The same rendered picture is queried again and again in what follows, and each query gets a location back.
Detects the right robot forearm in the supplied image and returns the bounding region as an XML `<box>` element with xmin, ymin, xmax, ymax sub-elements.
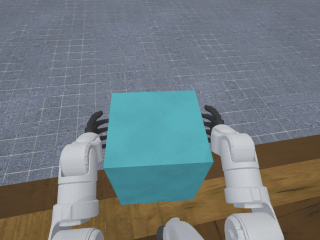
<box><xmin>210</xmin><ymin>124</ymin><xmax>285</xmax><ymax>240</ymax></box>

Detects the robot left upper arm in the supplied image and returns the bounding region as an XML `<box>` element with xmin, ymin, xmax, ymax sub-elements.
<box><xmin>52</xmin><ymin>227</ymin><xmax>104</xmax><ymax>240</ymax></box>

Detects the robot left hand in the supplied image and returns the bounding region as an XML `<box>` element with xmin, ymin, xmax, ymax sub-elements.
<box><xmin>84</xmin><ymin>111</ymin><xmax>109</xmax><ymax>149</ymax></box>

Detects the robot right shin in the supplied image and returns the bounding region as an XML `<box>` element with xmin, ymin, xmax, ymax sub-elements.
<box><xmin>163</xmin><ymin>217</ymin><xmax>180</xmax><ymax>240</ymax></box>

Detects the left robot forearm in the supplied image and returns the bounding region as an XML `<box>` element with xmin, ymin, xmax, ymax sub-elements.
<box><xmin>48</xmin><ymin>132</ymin><xmax>104</xmax><ymax>240</ymax></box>

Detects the robot right hand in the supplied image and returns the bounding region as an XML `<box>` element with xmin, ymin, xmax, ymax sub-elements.
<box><xmin>201</xmin><ymin>105</ymin><xmax>224</xmax><ymax>143</ymax></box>

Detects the carton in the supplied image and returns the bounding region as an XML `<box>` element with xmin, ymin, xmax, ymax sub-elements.
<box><xmin>103</xmin><ymin>90</ymin><xmax>214</xmax><ymax>205</ymax></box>

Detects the robot right thigh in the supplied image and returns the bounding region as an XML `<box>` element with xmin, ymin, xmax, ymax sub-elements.
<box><xmin>163</xmin><ymin>221</ymin><xmax>204</xmax><ymax>240</ymax></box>

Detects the robot right upper arm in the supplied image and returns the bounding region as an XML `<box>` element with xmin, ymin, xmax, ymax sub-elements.
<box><xmin>224</xmin><ymin>212</ymin><xmax>284</xmax><ymax>240</ymax></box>

